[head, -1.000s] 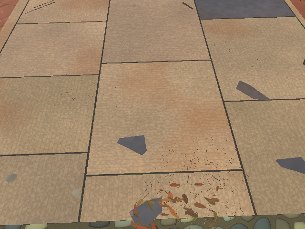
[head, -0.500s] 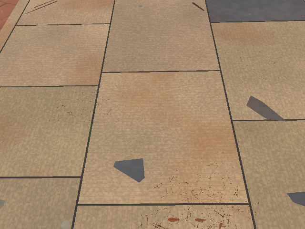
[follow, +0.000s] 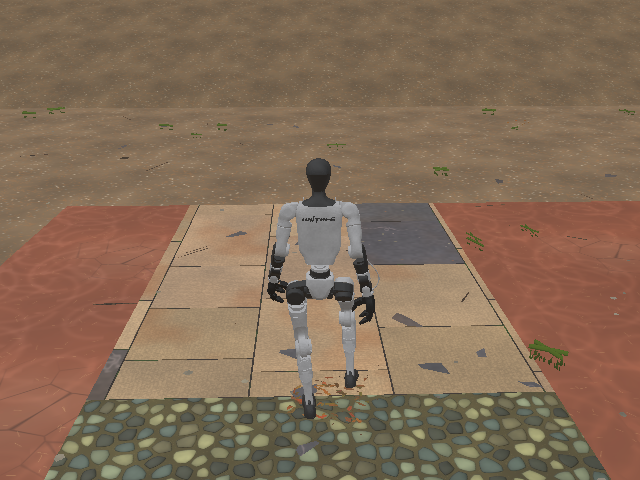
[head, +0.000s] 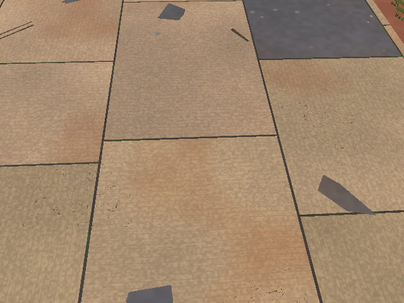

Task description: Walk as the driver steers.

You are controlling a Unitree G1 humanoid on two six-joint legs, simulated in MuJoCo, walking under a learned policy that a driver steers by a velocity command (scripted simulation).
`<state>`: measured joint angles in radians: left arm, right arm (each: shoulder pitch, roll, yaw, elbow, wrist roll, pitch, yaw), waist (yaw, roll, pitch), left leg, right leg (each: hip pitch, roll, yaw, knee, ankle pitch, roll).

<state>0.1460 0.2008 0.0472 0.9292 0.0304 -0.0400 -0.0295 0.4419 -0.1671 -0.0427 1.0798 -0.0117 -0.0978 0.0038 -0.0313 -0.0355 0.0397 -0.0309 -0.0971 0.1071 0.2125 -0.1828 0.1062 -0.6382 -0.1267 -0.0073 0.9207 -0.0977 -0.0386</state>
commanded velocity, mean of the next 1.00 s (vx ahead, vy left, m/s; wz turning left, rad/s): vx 0.43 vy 0.00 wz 0.00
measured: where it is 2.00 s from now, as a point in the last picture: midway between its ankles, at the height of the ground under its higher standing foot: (215, 278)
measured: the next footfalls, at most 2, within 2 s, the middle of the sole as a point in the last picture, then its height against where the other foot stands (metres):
right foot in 0.24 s outside the picture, level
left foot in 0.80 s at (185, 266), level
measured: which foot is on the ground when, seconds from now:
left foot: down 0.00-0.26, up 0.28-0.78, down 0.80-1.00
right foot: up 0.00-0.22, down 0.24-0.80, up 0.82-1.00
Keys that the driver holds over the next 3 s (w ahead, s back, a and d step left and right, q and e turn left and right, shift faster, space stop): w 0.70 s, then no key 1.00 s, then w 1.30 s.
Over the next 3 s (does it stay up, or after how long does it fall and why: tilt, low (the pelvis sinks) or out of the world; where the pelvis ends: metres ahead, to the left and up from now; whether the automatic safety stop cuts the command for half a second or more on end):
stays up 1.14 0.00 -0.02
